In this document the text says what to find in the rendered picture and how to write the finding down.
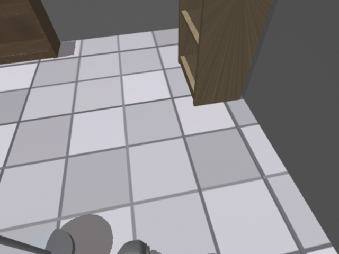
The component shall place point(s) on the floor lamp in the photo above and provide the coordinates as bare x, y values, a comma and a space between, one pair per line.
55, 241

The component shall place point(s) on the bookshelf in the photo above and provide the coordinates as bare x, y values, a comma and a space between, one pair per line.
217, 43
26, 32

